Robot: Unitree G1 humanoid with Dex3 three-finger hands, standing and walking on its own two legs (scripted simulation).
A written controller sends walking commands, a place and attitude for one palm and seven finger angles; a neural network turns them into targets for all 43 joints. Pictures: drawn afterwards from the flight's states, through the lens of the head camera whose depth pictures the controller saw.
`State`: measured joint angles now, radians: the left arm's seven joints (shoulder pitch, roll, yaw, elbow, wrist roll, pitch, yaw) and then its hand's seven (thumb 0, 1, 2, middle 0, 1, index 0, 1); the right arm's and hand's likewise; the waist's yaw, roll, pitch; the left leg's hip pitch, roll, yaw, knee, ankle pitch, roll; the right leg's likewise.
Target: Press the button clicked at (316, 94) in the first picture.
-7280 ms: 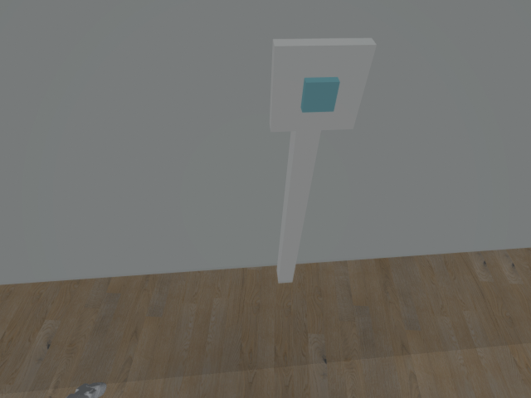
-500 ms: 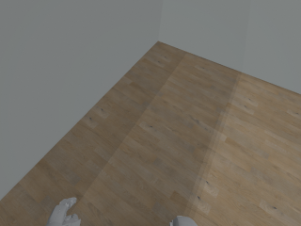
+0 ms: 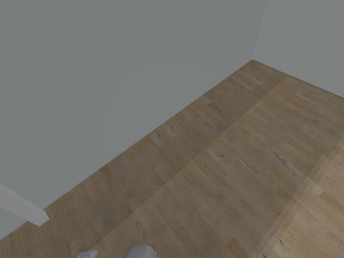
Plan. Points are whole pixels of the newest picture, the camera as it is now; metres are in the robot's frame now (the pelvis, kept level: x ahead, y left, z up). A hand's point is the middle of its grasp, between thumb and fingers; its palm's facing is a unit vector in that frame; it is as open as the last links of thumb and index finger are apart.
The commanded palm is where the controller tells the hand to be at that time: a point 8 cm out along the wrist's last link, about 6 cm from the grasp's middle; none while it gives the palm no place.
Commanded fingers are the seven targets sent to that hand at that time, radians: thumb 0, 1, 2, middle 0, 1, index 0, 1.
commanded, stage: turn to face it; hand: left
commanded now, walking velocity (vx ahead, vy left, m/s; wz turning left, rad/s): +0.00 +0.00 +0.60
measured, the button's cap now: out of the picture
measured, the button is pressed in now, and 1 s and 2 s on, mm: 0 0 0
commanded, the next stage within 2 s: take the last steps up to it in 1.14 s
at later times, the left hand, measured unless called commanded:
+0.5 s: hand out of the picture -0.02 +0.31 -0.18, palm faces +0.35 -0.91 -0.22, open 7.4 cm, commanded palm none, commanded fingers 0.00 0.90 0.90 -0.20 -0.30 -0.20 -0.30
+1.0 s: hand out of the picture +0.04 +0.30 -0.14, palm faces +0.50 -0.83 -0.26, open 7.4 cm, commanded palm none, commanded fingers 0.00 0.90 0.90 -0.20 -0.30 -0.20 -0.30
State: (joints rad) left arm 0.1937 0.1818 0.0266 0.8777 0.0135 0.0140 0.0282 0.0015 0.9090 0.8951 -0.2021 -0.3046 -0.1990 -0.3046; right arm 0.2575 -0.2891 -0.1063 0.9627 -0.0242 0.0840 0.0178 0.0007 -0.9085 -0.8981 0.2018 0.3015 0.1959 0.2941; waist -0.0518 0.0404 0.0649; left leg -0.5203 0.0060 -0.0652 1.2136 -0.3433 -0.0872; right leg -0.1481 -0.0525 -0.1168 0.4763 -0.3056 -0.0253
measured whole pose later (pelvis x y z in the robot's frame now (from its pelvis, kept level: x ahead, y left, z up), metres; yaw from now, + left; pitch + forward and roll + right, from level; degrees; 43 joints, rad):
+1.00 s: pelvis +0.00 +0.05 +0.00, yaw +32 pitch +1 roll -1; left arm 0.08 0.21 0.05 0.86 0.00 0.05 0.03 0.00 0.91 0.90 -0.20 -0.30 -0.20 -0.30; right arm 0.35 -0.21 -0.07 0.98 -0.03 0.05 -0.02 0.00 -0.90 -0.90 0.21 0.30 0.20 0.29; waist -0.08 0.04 0.04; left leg -0.26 -0.15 -0.28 0.42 -0.14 0.04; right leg -0.29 0.04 0.04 0.65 -0.38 0.06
